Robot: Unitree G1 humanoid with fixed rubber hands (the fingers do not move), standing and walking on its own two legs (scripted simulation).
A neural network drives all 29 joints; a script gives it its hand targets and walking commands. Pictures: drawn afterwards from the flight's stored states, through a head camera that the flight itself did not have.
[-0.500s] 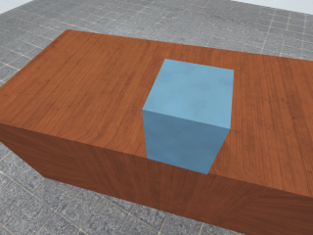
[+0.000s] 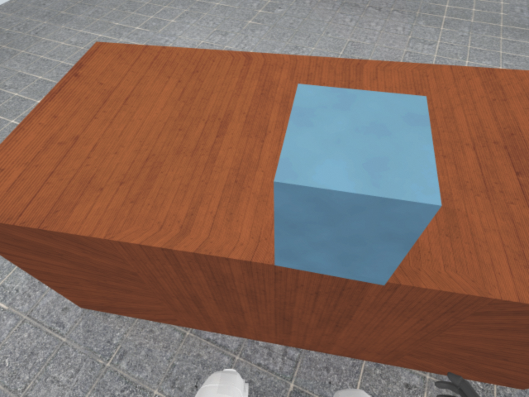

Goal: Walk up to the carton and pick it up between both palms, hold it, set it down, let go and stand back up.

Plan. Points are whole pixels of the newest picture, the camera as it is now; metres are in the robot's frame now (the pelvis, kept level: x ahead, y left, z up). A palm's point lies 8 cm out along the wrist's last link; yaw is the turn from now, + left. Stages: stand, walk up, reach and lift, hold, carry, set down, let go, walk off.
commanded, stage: walk up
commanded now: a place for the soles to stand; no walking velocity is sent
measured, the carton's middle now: (343, 189) +0.42 -0.09 +0.03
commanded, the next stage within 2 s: none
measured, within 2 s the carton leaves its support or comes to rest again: neither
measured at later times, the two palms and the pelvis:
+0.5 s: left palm (142, 343) +0.19 +0.24 -0.09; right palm out of the picture +0.01 -0.26 -0.11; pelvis +0.01 +0.02 +0.00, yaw -13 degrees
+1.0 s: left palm (140, 346) +0.19 +0.24 -0.09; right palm out of the picture +0.05 -0.26 -0.08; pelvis +0.03 +0.02 +0.01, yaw -16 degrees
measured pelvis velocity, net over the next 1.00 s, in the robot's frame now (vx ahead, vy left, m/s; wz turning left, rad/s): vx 0.03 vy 0.02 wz -0.29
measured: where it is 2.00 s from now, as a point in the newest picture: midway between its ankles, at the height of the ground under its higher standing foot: outside the picture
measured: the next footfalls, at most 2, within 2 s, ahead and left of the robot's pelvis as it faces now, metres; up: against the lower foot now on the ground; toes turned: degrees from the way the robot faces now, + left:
right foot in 0.40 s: +0.05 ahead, -0.10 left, +0.00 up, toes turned -10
right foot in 1.32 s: -0.02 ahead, -0.16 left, +0.00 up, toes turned -13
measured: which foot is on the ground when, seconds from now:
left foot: down 0.00-1.00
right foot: down 0.00-0.00, up 0.02-0.38, down 0.40-1.00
